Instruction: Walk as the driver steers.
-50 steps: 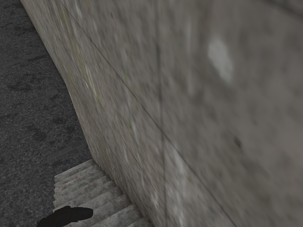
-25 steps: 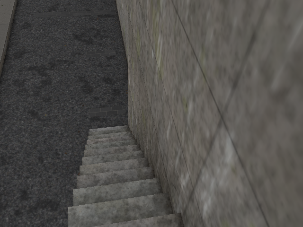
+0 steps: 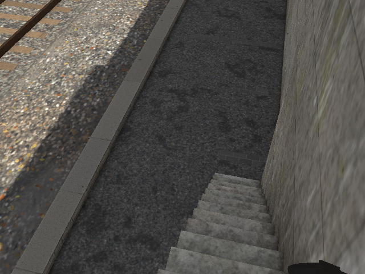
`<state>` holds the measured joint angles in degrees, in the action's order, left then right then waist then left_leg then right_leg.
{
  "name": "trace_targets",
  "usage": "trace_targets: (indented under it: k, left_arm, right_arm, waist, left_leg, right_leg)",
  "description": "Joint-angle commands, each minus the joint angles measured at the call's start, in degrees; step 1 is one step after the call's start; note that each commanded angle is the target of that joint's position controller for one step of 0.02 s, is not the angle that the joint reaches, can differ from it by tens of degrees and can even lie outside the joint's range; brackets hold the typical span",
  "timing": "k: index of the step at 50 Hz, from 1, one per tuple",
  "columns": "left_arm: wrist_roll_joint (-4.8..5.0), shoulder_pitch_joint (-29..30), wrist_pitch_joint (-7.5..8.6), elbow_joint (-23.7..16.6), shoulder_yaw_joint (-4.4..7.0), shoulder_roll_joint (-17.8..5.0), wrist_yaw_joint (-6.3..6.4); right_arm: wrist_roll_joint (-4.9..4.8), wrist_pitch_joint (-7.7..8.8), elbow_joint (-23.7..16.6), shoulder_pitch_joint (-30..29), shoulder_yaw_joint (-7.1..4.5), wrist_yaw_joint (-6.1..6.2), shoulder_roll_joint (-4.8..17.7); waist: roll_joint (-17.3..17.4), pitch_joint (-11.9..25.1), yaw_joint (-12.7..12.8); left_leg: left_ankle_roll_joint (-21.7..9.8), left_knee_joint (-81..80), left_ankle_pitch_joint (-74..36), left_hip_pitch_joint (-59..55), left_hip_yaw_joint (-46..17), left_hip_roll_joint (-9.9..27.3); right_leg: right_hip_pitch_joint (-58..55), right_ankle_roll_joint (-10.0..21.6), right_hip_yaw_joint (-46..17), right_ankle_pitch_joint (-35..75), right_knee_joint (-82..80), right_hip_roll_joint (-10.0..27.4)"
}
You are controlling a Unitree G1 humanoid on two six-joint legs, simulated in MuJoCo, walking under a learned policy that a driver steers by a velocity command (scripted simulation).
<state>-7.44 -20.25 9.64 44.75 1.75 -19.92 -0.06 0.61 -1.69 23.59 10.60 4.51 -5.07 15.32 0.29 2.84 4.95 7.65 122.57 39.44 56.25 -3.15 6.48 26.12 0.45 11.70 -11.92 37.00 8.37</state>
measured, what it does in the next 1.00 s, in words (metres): steps on the spot: left foot 0.21 m higher, then left foot 0.22 m higher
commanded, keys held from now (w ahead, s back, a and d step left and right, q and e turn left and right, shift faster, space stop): no key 0.16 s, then w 0.84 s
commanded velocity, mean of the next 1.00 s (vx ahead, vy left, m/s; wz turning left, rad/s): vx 0.30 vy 0.00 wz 0.13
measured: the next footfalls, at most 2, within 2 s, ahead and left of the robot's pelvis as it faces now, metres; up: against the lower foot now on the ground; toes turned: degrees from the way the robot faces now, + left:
left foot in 0.10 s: -0.03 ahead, +0.19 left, +0.21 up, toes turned +6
left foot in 0.98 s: -0.03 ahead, +0.20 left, +0.22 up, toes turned +11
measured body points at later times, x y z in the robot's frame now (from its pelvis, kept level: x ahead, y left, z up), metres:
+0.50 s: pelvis -0.02 +0.03 +0.03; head -0.03 -0.02 +0.48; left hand -0.01 +0.34 -0.04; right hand +0.22 -0.14 -0.07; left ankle -0.07 +0.17 -0.47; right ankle +0.06 -0.04 -0.72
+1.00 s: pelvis +0.01 +0.07 +0.01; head -0.01 +0.05 +0.46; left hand +0.01 +0.36 -0.10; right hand +0.24 -0.06 -0.07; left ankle -0.06 +0.19 -0.49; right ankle +0.06 -0.04 -0.71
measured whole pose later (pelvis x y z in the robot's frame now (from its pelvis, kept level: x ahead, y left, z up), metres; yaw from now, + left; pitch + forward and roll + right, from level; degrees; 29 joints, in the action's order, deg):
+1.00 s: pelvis +0.01 +0.07 +0.01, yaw +10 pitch -3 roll +2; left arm 6.0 -21.4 -6.5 41.6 2.5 -15.3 4.7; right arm -3.0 -4.1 35.8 5.3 5.3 -1.8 8.9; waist 0.9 1.6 1.6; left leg -1.7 106.0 51.9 39.0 1.7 0.2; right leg 18.0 5.3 -6.4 -17.0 39.1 -0.6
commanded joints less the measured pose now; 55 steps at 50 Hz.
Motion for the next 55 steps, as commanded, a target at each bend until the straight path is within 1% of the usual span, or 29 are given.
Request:
trace_targets:
  k: [1, 3, 5, 6, 7, 9, 11, 13, 14, 17, 19, 22, 24, 26, 27, 29, 30, 31, 33, 36, 43, 47, 49, 50, 51, 52, 53, 54, 55]
  left_arm:
    - [1.26, 0.1, -0.34, -5.4, 3.18, -15.6, -2.5]
    - [1.62, 6.1, -1.34, -7.0, -0.26, -8.6, -5.18]
    - [5.23, 4.9, -3.13, -4.9, -2.11, -6.3, -8.32]
    - [7.38, -2.8, -4.57, -5.3, -1.2, -7.0, -8.59]
    - [8.8, 2.9, -5.33, -9.2, -2.06, -6.8, -7.67]
    - [6.14, 2.8, -7.0, -8.6, -4.07, -3.4, -6.75]
    - [3.18, -5.0, -6.06, -5.7, -5.7, 0.2, -6.18]
    - [3.56, -7.6, -5.36, -4.0, -6.41, 1.5, -6.73]
    - [14.94, -3.8, -12.13, -4.3, 1.83, -9.7, -2.98]
    - [13.42, 13.6, -17.74, -11.2, 1.11, -4.4, -1.37]
    - [13.14, 5.6, -17.36, -7.3, 1.99, -0.4, -2.19]
    - [12.88, -7.8, -14.93, -2.3, 2.41, 2.8, -2.15]
    - [13.75, -20.8, -13.81, -0.5, 2.26, 2.4, -1.89]
    - [14.63, -22.6, -13.01, -3.5, -0.65, 6.9, -2.56]
    - [19.16, -17.8, -15.32, -2.7, 6.11, -17.3, -2.38]
    - [17.73, -3.5, -16.08, -7.5, 4.79, -13.2, -1.61]
    - [15.99, -1.0, -15.55, -6.7, 3.23, -9.7, -1.19]
    - [15.69, -2.9, -14.85, -4.9, 2.93, -8.3, -0.13]
    - [15.16, -9.0, -13.9, -0.2, 3.31, -7.6, 1.27]
    - [14.05, -13.3, -13.29, 2.1, 2.7, -3.1, 1.83]
    - [11.86, -5.6, -13.05, -0.3, 2.14, -4.4, 4.31]
    - [13.28, 1.3, -14.12, -7.1, 2.34, -5.0, 5.86]
    - [13.49, 6.3, -15.69, -10.4, 2.91, -4.2, 5.07]
    - [14.44, 6.8, -16.93, -13.9, 3.73, -2.9, 4.13]
    - [13.88, 15.4, -17.71, -17.6, 5.12, -7.5, 3.65]
    - [12.8, 24.5, -17.4, -18.0, 4.38, -5.5, 2.91]
    - [11.57, 20.4, -17.84, -12.9, 3.32, -0.9, 2.7]
    - [10.97, 15.9, -18.56, -9.1, 3.49, 0.2, 3.32]
    - [11.12, 9.0, -19.28, -5.6, 4.61, -1.9, 3.19]
  right_arm:
    - [-2.96, 3.97, -10.6, -12.6, -1.12, 0.72, 3.5]
    - [-4.78, 4.58, -6.1, -7.6, -0.38, 0.23, 2.5]
    - [-4.28, 6.26, 0.9, -0.5, 1.48, -2.68, 1.2]
    - [-2.2, 8.92, 0.2, -4.2, 0.64, -3.2, 8.9]
    - [-0.76, 9.63, -1.7, -5.0, -0.98, -5.03, 14.8]
    - [-5.15, 8.18, 0.9, -14.5, -2.52, -3.7, 19.2]
    - [-3.89, 6.85, 3.3, -12.3, 0.31, -2.57, 12.8]
    - [-1.56, 6.88, 5.5, -9.7, 2.68, -2.64, 7.9]
    - [-5.73, -0.8, 8.5, -5.9, 0.57, 1.83, 2.1]
    - [-3.74, -6.6, 5.3, -9.1, -0.51, 3.97, 5.8]
    - [-4.02, -6.52, 8.1, -6.3, -1.11, 4.79, 5.7]
    - [-4.95, -5.87, 9.9, -7.2, -0.23, 5.99, 0.8]
    - [-7.6, -5.97, 10.0, -10.8, 0.59, 5.48, -4.6]
    - [-10.07, -4.66, 10.1, -16.5, -1.98, 5.07, -2.1]
    - [-11.59, -2.94, 7.4, -8.5, -2.58, 2.69, -0.4]
    - [-7.42, -4.6, 10.2, -14.1, -5.98, 1.33, 8.8]
    - [-6.12, -5.97, 12.0, -11.4, -5.89, 2.1, 6.5]
    - [-5.91, -5.76, 13.2, -13.9, -6.13, 3.52, 5.6]
    - [-6.33, -5.32, 14.9, -13.4, -4.8, 5.14, 1.5]
    - [-5.69, -5.59, 15.6, -11.8, -3.52, 6.05, -0.7]
    - [-5.05, -4.83, 9.1, -11.9, -1.54, 6.25, -2.9]
    - [-3.97, -3.23, 6.9, -9.1, 0.95, 5.03, -5.5]
    - [-4.06, -0.71, 9.1, -0.9, 1.93, 2.24, -7.7]
    - [-2.17, 0.82, 11.9, 6.9, -1.83, 0.02, 3.6]
    - [-1.11, 1.52, 14.4, 18.9, -6.13, -0.7, 13.7]
    - [-0.98, 2.27, 17.6, 17.7, -5.05, -0.73, 7.4]
    - [2.06, 2.01, 18.6, 14.1, -3.28, 0.25, 1.2]
    - [3.0, 0.65, 18.3, 7.7, -2.49, 0.98, -1.1]
    - [1.31, -1.03, 16.6, 0.4, -1.99, 1.31, -2.1]
  waist:
    - [-8.6, 2.2, -1.6]
    - [-8.2, 4.6, -4.7]
    - [0.4, 1.2, -7.3]
    - [6.8, 0.1, -1.2]
    - [13.2, -2.4, -3.8]
    - [13.6, -6.8, 0.7]
    - [8.0, 1.3, 3.2]
    - [7.4, 5.7, 2.6]
    - [24.2, 19.3, -3.8]
    - [7.9, 0.4, -9.2]
    - [5.6, -6.9, -6.8]
    - [6.5, -7.4, -1.2]
    - [-6.5, -5.1, 6.0]
    - [-5.8, -6.4, 5.8]
    - [-31.5, -1.5, -4.0]
    - [-20.9, -9.1, -5.2]
    - [-18.8, -7.5, -5.3]
    - [-9.0, -4.9, -4.6]
    - [-4.9, -5.1, -2.3]
    - [-3.9, -7.2, -1.6]
    - [-8.6, -5.4, -5.1]
    - [-6.2, -2.0, -6.0]
    - [-4.1, -0.8, -9.4]
    - [19.9, -5.1, -11.2]
    - [38.0, -9.4, -19.9]
    - [23.7, -18.7, -18.0]
    - [16.2, -13.6, -12.5]
    - [14.7, -7.7, -7.8]
    - [15.0, 2.3, -2.1]
  left_leg:
    - [-0.5, 2.3, 15.3, -5.0, 1.5, -1.6]
    - [0.6, -9.5, 19.9, -16.6, -0.5, -2.6]
    - [-1.3, -48.2, -13.0, -21.2, -0.6, -2.6]
    - [-6.8, -62.8, -47.0, -14.0, -12.0, 0.0]
    - [-10.9, -77.7, -37.2, -5.3, -27.1, 3.8]
    - [-17.1, -75.6, 10.3, -5.3, -25.2, 1.5]
    - [-17.9, -62.7, 0.3, -15.0, -21.2, -0.8]
    - [-18.9, -59.8, 1.8, -14.4, -20.9, -0.3]
    - [-13.0, -61.7, -3.3, -27.4, -11.1, -0.1]
    - [-15.9, -69.4, 16.2, -13.0, -18.5, -1.1]
    - [-18.3, -66.0, 21.5, -7.2, -12.0, -2.7]
    - [-16.8, -47.2, 23.3, -2.0, 1.2, -6.7]
    - [-11.4, -11.1, 31.5, 6.9, 14.7, -15.6]
    - [-5.8, 19.8, 24.9, 17.4, 5.4, -15.1]
    - [-6.2, 14.1, 14.3, 23.4, 0.3, -9.3]
    - [-5.8, 9.6, 0.6, 17.6, 1.6, -8.6]
    - [-3.7, 11.6, 4.9, 8.4, 5.6, -9.6]
    - [-2.8, 10.3, 5.2, 6.4, 6.4, -10.6]
    - [-3.3, 8.8, 3.8, 5.8, 6.2, -10.2]
    - [-4.9, 3.9, 5.4, 7.2, 5.2, -10.7]
    - [-6.2, 0.1, 9.3, -0.3, 1.5, -7.5]
    - [-6.2, -14.4, 12.8, -13.6, 3.2, -4.7]
    - [-9.1, -34.9, 9.4, -29.1, 3.3, -5.8]
    - [-12.9, -57.1, -9.8, -36.1, -14.1, -3.7]
    - [-20.2, -79.0, -8.0, -44.1, -48.8, 5.7]
    - [-21.9, -77.9, -22.0, -44.1, -55.1, 6.9]
    - [-22.8, -69.8, -33.2, -42.3, -47.4, 8.5]
    - [-22.3, -66.2, -37.8, -31.6, -37.5, 6.5]
    - [-21.2, -65.1, -32.8, -18.0, -27.9, 6.4]
  right_leg:
    - [-3.1, 8.7, -17.0, -5.0, -22.5, 17.2]
    - [-1.5, 2.5, -10.6, 2.1, -20.1, 15.0]
    - [-4.5, -3.8, -4.3, 7.9, -11.7, 8.7]
    - [-11.9, -3.5, -3.0, 9.0, -5.9, 4.8]
    - [-11.5, -3.3, -5.4, -1.0, -5.9, 2.3]
    - [-10.0, -3.7, -6.8, -0.2, -10.9, 1.1]
    - [-14.6, -1.8, -9.2, 17.7, -16.7, 2.4]
    - [-22.3, -2.3, -10.1, 22.6, -17.8, 2.1]
    - [-24.8, 1.3, -10.1, 21.2, -18.0, 2.4]
    - [-14.3, 4.4, -6.5, 1.3, -11.1, -5.9]
    - [-13.7, 6.7, -5.0, 2.3, -12.1, -10.1]
    - [-22.3, 5.6, -4.8, 4.4, -12.4, -11.9]
    - [-28.3, 2.4, -18.4, -2.0, -14.2, -2.3]
    - [-29.4, -1.2, -22.7, 5.4, -2.5, -1.7]
    - [-27.3, 8.3, -55.1, -52.1, -20.7, 7.1]
    - [-9.8, 9.1, -53.2, -59.7, -26.9, 8.6]
    - [-3.9, 8.2, -46.9, -48.5, -26.6, 5.2]
    - [-6.8, 8.9, -45.6, -42.3, -26.7, 5.2]
    - [-9.0, 10.0, -41.0, -36.9, -24.1, 3.2]
    - [-12.4, 12.6, -37.6, -31.9, -21.6, 2.7]
    - [-9.9, 16.7, -36.5, -15.7, -17.9, 4.1]
    - [-9.1, 15.1, -31.8, 5.3, -14.9, 2.3]
    - [-4.1, 14.3, -24.8, 19.7, -4.9, -2.5]
    - [14.1, 14.7, -20.5, -0.1, 17.9, -13.9]
    - [44.0, 14.1, -29.7, -38.6, 28.7, -23.4]
    - [58.3, 14.1, -47.2, -31.6, 25.2, -22.7]
    - [54.5, 13.3, -49.7, -24.3, 18.7, -20.2]
    - [38.4, 9.4, -42.3, -16.2, 16.1, -17.3]
    - [12.6, 5.9, -33.0, 1.4, 20.9, -13.7]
